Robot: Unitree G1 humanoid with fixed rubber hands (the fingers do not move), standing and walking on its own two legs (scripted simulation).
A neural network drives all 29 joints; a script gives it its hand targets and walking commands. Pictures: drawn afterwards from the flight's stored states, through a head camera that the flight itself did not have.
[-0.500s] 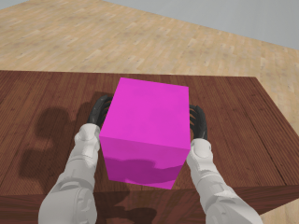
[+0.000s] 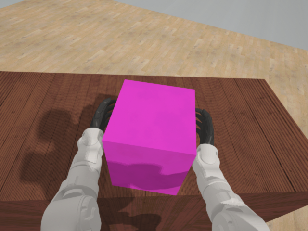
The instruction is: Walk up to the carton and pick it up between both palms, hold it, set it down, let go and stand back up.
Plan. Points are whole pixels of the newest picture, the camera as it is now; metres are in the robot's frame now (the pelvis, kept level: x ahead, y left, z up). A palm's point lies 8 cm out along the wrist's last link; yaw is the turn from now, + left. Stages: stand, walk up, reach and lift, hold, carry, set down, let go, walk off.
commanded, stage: reach and lift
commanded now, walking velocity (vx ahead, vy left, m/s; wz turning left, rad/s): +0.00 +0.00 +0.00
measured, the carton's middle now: (151, 139) +0.38 +0.01 +0.01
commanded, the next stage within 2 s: none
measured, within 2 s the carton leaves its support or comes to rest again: leaves its support in 0.60 s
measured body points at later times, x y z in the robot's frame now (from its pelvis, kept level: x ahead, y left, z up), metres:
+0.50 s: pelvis +0.00 +0.00 +0.00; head +0.02 +0.03 +0.45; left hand +0.41 +0.15 +0.06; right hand +0.37 -0.14 +0.06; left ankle -0.01 +0.10 -0.75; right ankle +0.02 -0.14 -0.75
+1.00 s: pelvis -0.02 -0.01 +0.00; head -0.02 +0.02 +0.45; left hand +0.38 +0.14 +0.11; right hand +0.36 -0.15 +0.10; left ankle -0.01 +0.10 -0.75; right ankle +0.02 -0.14 -0.75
